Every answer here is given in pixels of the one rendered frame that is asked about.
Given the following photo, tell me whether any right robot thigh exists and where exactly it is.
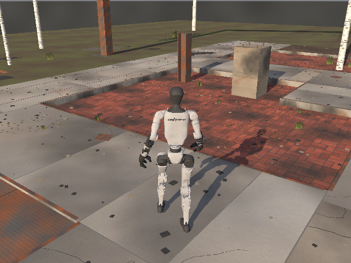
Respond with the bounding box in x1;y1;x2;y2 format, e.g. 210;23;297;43
180;154;194;196

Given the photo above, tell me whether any left robot hand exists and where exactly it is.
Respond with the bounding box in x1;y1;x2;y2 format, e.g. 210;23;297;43
139;154;151;168

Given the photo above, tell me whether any robot left forearm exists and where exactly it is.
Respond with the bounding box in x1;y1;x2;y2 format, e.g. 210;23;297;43
141;133;154;157

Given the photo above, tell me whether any right robot hand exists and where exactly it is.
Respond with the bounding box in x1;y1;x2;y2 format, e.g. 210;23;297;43
190;142;203;152

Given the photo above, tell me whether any left robot upper arm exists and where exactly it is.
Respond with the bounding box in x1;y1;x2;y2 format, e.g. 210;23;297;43
149;110;165;141

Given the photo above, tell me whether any robot right forearm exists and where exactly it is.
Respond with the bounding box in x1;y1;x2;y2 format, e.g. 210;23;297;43
196;132;203;146

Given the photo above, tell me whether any right robot upper arm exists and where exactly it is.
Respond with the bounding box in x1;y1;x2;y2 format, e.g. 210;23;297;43
188;110;202;139

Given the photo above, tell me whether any humanoid robot torso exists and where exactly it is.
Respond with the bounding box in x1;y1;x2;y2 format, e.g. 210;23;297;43
163;108;189;164

